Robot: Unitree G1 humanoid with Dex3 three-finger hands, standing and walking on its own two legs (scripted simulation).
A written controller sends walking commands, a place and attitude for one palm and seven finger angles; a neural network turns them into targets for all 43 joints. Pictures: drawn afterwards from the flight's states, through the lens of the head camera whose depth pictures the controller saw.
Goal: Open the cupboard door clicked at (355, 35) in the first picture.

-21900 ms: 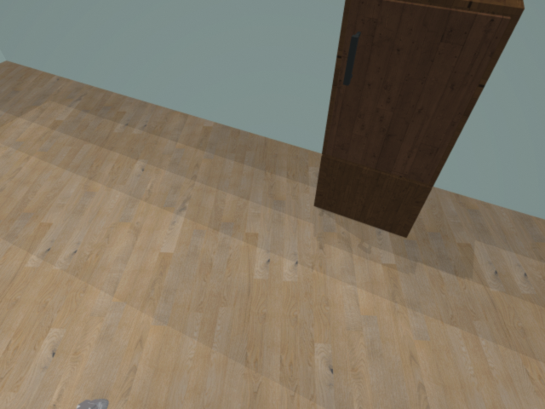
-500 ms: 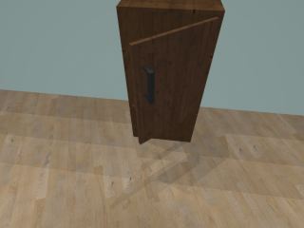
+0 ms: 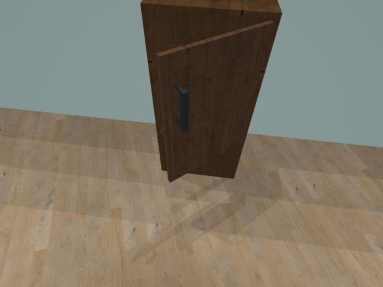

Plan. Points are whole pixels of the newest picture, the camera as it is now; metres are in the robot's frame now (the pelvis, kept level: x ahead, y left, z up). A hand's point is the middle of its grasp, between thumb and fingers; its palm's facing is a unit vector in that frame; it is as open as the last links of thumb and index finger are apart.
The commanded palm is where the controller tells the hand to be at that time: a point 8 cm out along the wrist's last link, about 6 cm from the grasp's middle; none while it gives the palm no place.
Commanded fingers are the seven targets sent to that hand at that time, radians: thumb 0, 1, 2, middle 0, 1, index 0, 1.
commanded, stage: look to check the result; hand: left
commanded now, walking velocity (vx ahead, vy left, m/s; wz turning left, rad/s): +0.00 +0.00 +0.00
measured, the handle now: (180, 108) +0.60 +0.07 +0.02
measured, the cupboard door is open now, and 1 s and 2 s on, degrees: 42 42 42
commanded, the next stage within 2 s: walk to a spot facing it in 0.42 s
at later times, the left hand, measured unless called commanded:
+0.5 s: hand out of the picture +0.00 +0.14 -0.18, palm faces +0.06 -0.99 -0.16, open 7.4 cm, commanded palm none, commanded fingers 0.00 0.90 0.90 -0.20 -0.30 -0.20 -0.30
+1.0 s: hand out of the picture +0.09 +0.17 -0.17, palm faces -0.13 -0.96 -0.25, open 7.4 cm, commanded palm none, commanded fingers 0.00 0.90 0.90 -0.20 -0.30 -0.20 -0.30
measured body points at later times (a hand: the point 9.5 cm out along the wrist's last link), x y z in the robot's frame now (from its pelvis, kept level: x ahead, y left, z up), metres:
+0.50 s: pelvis +0.02 -0.01 +0.00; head +0.03 -0.01 +0.45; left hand +0.00 +0.19 -0.16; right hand +0.02 -0.23 -0.16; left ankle +0.06 +0.11 -0.74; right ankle -0.03 -0.10 -0.74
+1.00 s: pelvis +0.02 -0.02 -0.01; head +0.06 -0.04 +0.44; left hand +0.10 +0.22 -0.15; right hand +0.01 -0.27 -0.17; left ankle +0.06 +0.11 -0.74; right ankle -0.03 -0.10 -0.71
